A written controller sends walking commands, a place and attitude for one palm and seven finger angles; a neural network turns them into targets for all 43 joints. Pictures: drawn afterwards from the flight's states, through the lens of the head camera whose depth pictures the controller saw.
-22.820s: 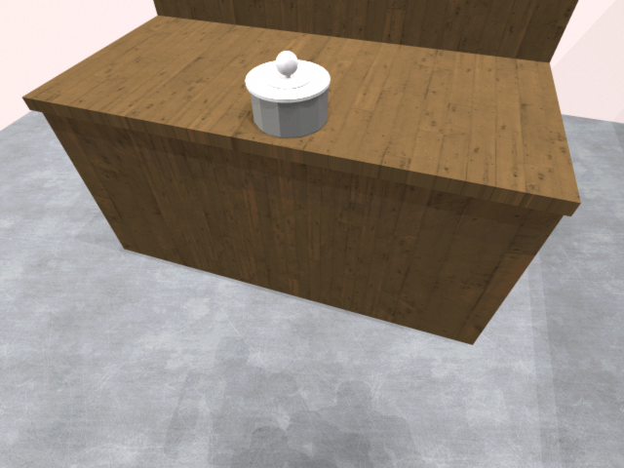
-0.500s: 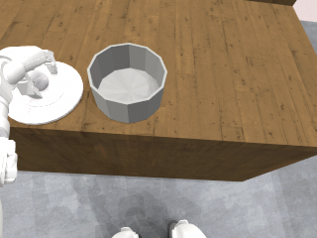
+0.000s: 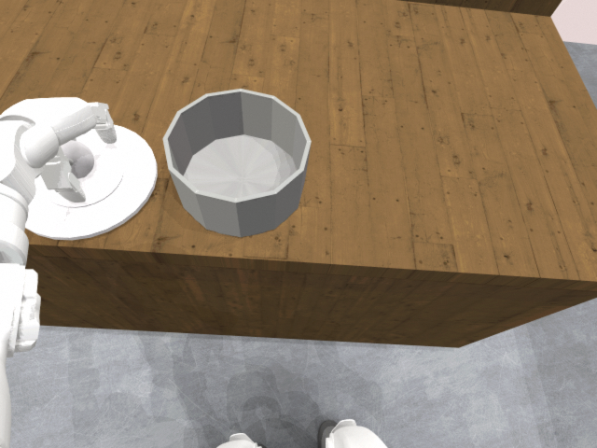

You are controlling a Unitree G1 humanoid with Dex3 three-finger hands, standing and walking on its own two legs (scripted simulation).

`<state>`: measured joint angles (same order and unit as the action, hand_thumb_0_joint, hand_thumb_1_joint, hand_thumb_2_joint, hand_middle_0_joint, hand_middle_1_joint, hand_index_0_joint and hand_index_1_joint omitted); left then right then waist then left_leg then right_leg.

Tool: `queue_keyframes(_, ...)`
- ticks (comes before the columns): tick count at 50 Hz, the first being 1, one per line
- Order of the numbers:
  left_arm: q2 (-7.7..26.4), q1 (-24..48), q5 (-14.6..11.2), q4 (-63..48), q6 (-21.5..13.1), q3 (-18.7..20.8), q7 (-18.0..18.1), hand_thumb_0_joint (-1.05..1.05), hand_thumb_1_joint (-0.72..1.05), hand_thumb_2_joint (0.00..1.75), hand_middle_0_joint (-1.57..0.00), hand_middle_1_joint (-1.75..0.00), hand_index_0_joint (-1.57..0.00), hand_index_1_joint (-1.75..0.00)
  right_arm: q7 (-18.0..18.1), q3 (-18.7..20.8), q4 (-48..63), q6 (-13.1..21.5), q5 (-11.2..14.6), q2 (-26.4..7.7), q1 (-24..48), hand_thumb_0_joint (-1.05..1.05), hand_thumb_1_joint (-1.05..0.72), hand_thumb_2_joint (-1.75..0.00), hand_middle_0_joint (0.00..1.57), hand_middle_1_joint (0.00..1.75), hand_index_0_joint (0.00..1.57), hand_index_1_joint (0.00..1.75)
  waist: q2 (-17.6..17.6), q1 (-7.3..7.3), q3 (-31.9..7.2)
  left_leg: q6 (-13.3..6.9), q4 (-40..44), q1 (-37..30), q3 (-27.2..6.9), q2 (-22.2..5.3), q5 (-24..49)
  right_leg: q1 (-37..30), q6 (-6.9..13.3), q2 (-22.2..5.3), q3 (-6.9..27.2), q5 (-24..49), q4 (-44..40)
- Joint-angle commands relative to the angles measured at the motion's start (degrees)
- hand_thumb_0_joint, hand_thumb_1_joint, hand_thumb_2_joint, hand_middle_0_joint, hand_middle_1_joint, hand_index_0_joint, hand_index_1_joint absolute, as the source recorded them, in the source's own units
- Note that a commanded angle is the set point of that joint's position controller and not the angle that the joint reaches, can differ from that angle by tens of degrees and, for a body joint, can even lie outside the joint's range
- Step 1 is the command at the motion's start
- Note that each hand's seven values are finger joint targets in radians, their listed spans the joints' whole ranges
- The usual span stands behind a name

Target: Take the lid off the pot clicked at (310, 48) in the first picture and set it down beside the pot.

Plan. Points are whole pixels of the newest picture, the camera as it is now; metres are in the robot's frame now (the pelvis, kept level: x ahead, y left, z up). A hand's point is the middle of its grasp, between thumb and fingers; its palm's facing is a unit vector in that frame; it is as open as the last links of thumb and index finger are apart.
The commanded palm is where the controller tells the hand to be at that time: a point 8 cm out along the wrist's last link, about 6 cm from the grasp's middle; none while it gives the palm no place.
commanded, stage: raise the empty hand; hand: left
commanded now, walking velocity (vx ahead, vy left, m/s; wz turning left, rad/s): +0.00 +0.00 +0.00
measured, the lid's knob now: (72, 159) +0.51 +0.29 +0.03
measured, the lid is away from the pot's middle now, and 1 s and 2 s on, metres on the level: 0.23 0.23 0.23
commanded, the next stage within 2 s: draw the hand back to the body in 1.20 s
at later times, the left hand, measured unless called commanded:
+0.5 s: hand (44, 125) +0.49 +0.28 +0.11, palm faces -0.44 -0.07 -0.90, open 11.0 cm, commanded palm +0.52 +0.27 +0.17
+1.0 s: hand (1, 93) +0.49 +0.30 +0.15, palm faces -0.40 -0.07 -0.92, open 11.0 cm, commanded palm +0.51 +0.28 +0.22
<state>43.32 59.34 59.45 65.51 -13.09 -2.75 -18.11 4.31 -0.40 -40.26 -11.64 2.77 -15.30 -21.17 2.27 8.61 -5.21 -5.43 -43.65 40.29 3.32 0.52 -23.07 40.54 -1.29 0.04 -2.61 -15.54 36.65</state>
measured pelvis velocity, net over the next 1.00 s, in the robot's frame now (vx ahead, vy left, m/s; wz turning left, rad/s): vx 0.01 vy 0.01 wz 0.02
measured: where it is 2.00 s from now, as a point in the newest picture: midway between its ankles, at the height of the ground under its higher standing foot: outside the picture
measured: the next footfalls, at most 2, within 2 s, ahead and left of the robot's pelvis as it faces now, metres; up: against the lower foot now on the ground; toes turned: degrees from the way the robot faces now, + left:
none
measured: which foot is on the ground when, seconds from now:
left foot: down 0.00-1.00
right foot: down 0.00-1.00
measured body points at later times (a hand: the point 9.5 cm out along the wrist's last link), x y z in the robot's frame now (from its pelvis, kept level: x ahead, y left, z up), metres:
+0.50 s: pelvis +0.01 -0.01 +0.01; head +0.11 +0.01 +0.45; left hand +0.51 +0.28 +0.16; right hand -0.01 -0.28 -0.11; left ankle -0.03 +0.05 -0.71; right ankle +0.01 -0.15 -0.71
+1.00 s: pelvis +0.01 +0.01 +0.02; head +0.10 +0.03 +0.46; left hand +0.51 +0.30 +0.21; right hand +0.02 -0.27 -0.10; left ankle -0.03 +0.05 -0.71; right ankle +0.01 -0.15 -0.71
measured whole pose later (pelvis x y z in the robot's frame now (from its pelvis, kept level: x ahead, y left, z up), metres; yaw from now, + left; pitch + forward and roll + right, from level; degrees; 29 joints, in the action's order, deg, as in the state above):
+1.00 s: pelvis +0.01 +0.01 +0.02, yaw +1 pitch +14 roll -3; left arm 44.5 66.4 55.9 63.7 -9.9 -5.9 -24.7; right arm 3.5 -0.2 -40.7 -10.7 3.9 -15.9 -19.9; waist 2.1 6.8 -4.6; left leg -6.2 -34.3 28.8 3.0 2.2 -20.1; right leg 28.9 -1.4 -1.0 -2.6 -12.8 27.5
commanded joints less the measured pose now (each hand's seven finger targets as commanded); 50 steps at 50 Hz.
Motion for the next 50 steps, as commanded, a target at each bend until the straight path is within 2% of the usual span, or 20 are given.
queue_keyframes(1, 19.4, 29.4, -1.27, -12.76, -0.25, 6.25, 2.24, 0.0, 0.07, 0.47, -0.29, -0.96, -0.29, -0.96, 1.17, 3.8, 1.48, 0.48, -0.21, -10.79, -10.93, 0.0, -0.9, -0.9, 0.2, 0.3, 0.2, 0.3, 9.12, 0.52, -29.28, 3.57, 1.95, -29.81, -6.11, -1.27, 40.81, -3.93, 3.94, 3.57, -1.24, 14.89, -1.83)
queue_keyframes(2, 17.25, 28.61, -1.63, -10.94, 0.21, 4.53, 2.02, 0.0, 0.07, 0.47, -0.29, -0.96, -0.29, -0.96, 1.19, 3.67, 1.43, 0.48, -0.07, -10.75, -10.72, 0.0, -0.9, -0.9, 0.2, 0.3, 0.2, 0.3, 7.59, 1.05, -27.59, 3.3, 2.07, -28.17, -5.72, -1.14, 39.14, -3.93, 3.84, 3.57, -1.37, 14.93, -2.0)
queue_keyframes(5, 16.87, 28.1, -1.8, -9.04, 0.97, 3.75, 1.47, 0.0, 0.07, 0.47, -0.29, -0.96, -0.29, -0.96, 1.08, 3.49, 1.14, 0.67, 0.22, -11.14, -10.45, 0.0, -0.9, -0.9, 0.2, 0.3, 0.2, 0.3, 5.37, 0.94, -25.69, 2.61, 2.8, -25.41, -4.95, -0.97, 35.87, -5.47, 3.76, 3.42, -1.14, 15.19, -2.5)
queue_keyframes(6, 19.74, 28.2, -1.36, -9.95, 0.92, 5.57, 1.43, 0.0, 0.07, 0.47, -0.29, -0.96, -0.29, -0.96, 1.12, 3.37, 1.5, 0.63, 0.35, -11.22, -10.32, 0.0, -0.9, -0.9, 0.2, 0.3, 0.2, 0.3, 5.58, 0.23, -26.62, 2.64, 3.15, -25.2, -5.02, -0.85, 35.88, -7.09, 3.84, 3.34, -0.91, 15.77, -2.57)
queue_keyframes(7, 19.28, 28.57, -1.1, -10.5, 1.04, 5.04, 1.28, 0.0, 0.07, 0.47, -0.29, -0.96, -0.29, -0.96, 1.08, 3.36, 1.82, 0.67, 0.36, -11.02, -10.04, 0.0, -0.9, -0.9, 0.2, 0.3, 0.2, 0.3, 7.11, 0.05, -27.07, 2.76, 3.43, -25.62, -4.93, -0.68, 36.3, -7.58, 4.03, 3.34, -0.83, 16.26, -2.66)
queue_keyframes(9, 14.95, 29.31, -1.61, -12.05, 1.08, 2.14, 0.41, 0.0, 0.07, 0.47, -0.29, -0.96, -0.29, -0.96, 0.94, 3.76, 1.39, 0.84, 0.36, -10.77, -9.98, 0.0, -0.9, -0.9, 0.2, 0.3, 0.2, 0.3, 8.62, 0.25, -27.46, 3.18, 3.29, -29.2, -5.12, -1.17, 40.95, -5.96, 4.03, 3.41, -1.21, 17.15, -2.97)
queue_keyframes(12, 17.64, 27.85, -2.29, -8.91, 1.46, 3.97, -0.44, 0.0, 0.07, 0.47, -0.29, -0.96, -0.29, -0.96, 1.02, 3.53, 1.68, 0.8, 0.64, -11.03, -9.87, 0.0, -0.9, -0.9, 0.2, 0.3, 0.2, 0.3, 4.72, 0.35, -25.03, 2.34, 3.97, -25.88, -4.66, -0.76, 35.99, -8.01, 3.72, 3.43, -0.87, 16.21, -3.78)
queue_keyframes(16, 20.36, 29.19, -1.77, -9.97, 1.13, 4.95, -0.59, 0.0, 0.07, 0.47, -0.29, -0.96, -0.29, -0.96, 1.4, 3.28, 1.74, 0.99, 0.77, -11.07, -9.54, 0.0, -0.9, -0.9, 0.2, 0.3, 0.2, 0.3, 4.71, -0.01, -25.47, 1.88, 4.87, -25.06, -4.15, -0.46, 34.69, -10.83, 3.73, 3.14, -0.42, 17.67, -4.23)
queue_keyframes(19, 19.35, 29.94, -2.41, -11.7, 1.26, 4.16, -1.08, 0.0, 0.07, 0.47, -0.29, -0.96, -0.29, -0.96, 1.42, 3.45, 1.93, 1.2, 0.86, -11.1, -8.94, 0.0, -0.9, -0.9, 0.2, 0.3, 0.2, 0.3, 5.4, -0.34, -26.14, 1.62, 5.52, -26.26, -3.81, -0.49, 36.09, -11.98, 3.83, 2.86, -0.21, 19.35, -4.88)
queue_keyframes(21, 21.5, 29.7, -2.22, -12.35, 1.13, 5.54, -1.42, 0.0, 0.07, 0.47, -0.29, -0.96, -0.29, -0.96, 1.33, 3.45, 2.14, 1.14, 0.82, -10.95, -8.91, 0.0, -0.9, -0.9, 0.2, 0.3, 0.2, 0.3, 6.53, -0.6, -27.09, 1.85, 5.71, -27.1, -4.15, -0.36, 38.0, -13.49, 3.73, 2.87, -0.18, 20.44, -5.01)
queue_keyframes(25, 19.87, 27.38, -3.12, -8.63, 1.69, 4.03, -2.4, 0.0, 0.07, 0.47, -0.29, -0.96, -0.29, -0.96, 1.16, 3.28, 1.95, 1.04, 1.26, -11.47, -8.17, 0.0, -0.9, -0.9, 0.2, 0.3, 0.2, 0.3, 3.84, -0.35, -22.44, 1.56, 6.62, -25.17, -3.7, -0.49, 35.43, -12.8, 3.56, 2.72, -0.43, 19.63, -6.01)
queue_keyframes(27, 19.69, 28.99, -3.07, -9.7, 1.86, 3.35, -2.84, 0.0, 0.07, 0.47, -0.29, -0.96, -0.29, -0.96, 1.1, 3.43, 1.97, 0.95, 1.35, -11.4, -8.14, 0.0, -0.9, -0.9, 0.2, 0.3, 0.2, 0.3, 3.08, -0.2, -22.94, 1.28, 7.12, -25.26, -3.55, -0.44, 33.38, -13.54, 3.49, 2.74, -0.37, 18.72, -6.5)
queue_keyframes(30, 21.71, 32.59, -2.99, -15.84, 1.05, 4.53, -3.09, 0.0, 0.07, 0.47, -0.29, -0.96, -0.29, -0.96, 1.12, 3.74, 2.33, 0.61, 0.93, -11.12, -7.8, 0.0, -0.9, -0.9, 0.2, 0.3, 0.2, 0.3, 8.33, -0.7, -27.85, 1.88, 7.0, -30.51, -4.55, -0.46, 39.94, -14.95, 3.7, 2.7, -0.1, 21.07, -6.47)
queue_keyframes(34, 19.29, 30.25, -4.64, -13.51, 1.14, 4.0, -4.04, 0.0, 0.07, 0.47, -0.29, -0.96, -0.29, -0.96, 0.89, 3.91, 2.03, 0.57, 1.1, -11.2, -7.31, 0.0, -0.9, -0.9, 0.2, 0.3, 0.2, 0.3, 6.37, -0.96, -24.8, 2.16, 7.65, -32.07, -4.97, -0.97, 43.89, -13.26, 3.61, 2.71, -0.87, 21.02, -7.43)
queue_keyframes(37, 17.08, 29.93, -4.32, -9.61, 1.99, 1.68, -4.35, 0.0, 0.07, 0.47, -0.29, -0.96, -0.29, -0.96, 0.6, 3.63, 1.83, 0.43, 1.32, -11.35, -6.97, 0.0, -0.9, -0.9, 0.2, 0.3, 0.2, 0.3, 3.28, -0.23, -20.78, 1.91, 8.47, -28.91, -4.68, -0.86, 37.34, -12.48, 3.49, 2.83, -1.07, 18.12, -8.08)
queue_keyframes(39, 16.68, 34.76, -4.29, -14.95, 2.03, 0.65, -4.47, 0.0, 0.07, 0.47, -0.29, -0.96, -0.29, -0.96, 0.51, 3.92, 1.81, 0.32, 1.21, -11.51, -6.45, 0.0, -0.9, -0.9, 0.2, 0.3, 0.2, 0.3, 6.52, -0.6, -23.34, 2.38, 8.76, -32.36, -5.18, -1.04, 40.18, -12.53, 3.82, 2.49, -0.91, 18.92, -8.17)
queue_keyframes(40, 17.28, 37.82, -3.9, -19.03, 1.94, 0.94, -4.37, 0.0, 0.07, 0.47, -0.29, -0.96, -0.29, -0.96, 0.23, 4.22, 1.94, 0.28, 0.86, -11.2, -6.77, 0.0, -0.9, -0.9, 0.2, 0.3, 0.2, 0.3, 10.46, -0.58, -26.32, 3.41, 8.84, -36.34, -6.3, -1.4, 43.85, -12.18, 3.81, 2.73, -1.02, 18.5, -8.12)
queue_keyframes(42, 17.99, 34.81, -4.03, -15.68, 1.77, 2.69, -4.34, 0.0, 0.07, 0.47, -0.29, -0.96, -0.29, -0.96, 0.29, 4.06, 2.16, 0.79, 0.78, -10.83, -7.05, 0.0, -0.9, -0.9, 0.2, 0.3, 0.2, 0.3, 8.79, -0.7, -25.91, 3.52, 8.36, -37.5, -6.79, -1.41, 46.58, -11.89, 3.65, 2.94, -1.17, 18.59, -8.4)
queue_keyframes(48, 14.69, 34.87, -4.37, -11.2, 3.65, 0.01, -4.75, 0.0, 0.07, 0.47, -0.29, -0.96, -0.29, -0.96, -0.24, 3.79, 1.9, 1.3, 1.0, -11.16, -6.68, 0.0, -0.9, -0.9, 0.2, 0.3, 0.2, 0.3, 4.43, -0.59, -21.46, 3.37, 10.47, -33.73, -6.6, -1.21, 40.91, -12.64, 3.68, 2.71, -1.4, 17.28, -9.54)
queue_keyframes(50, 16.79, 38.63, -3.69, -16.31, 3.63, 1.18, -4.51, 0.0, 0.07, 0.47, -0.29, -0.96, -0.29, -0.96, -0.48, 4.15, 2.19, 1.33, 0.53, -11.26, -6.33, 0.0, -0.9, -0.9, 0.2, 0.3, 0.2, 0.3, 7.67, -1.13, -25.36, 4.03, 10.48, -37.2, -7.2, -1.35, 45.73, -13.79, 3.83, 2.56, -0.95, 19.03, -9.34)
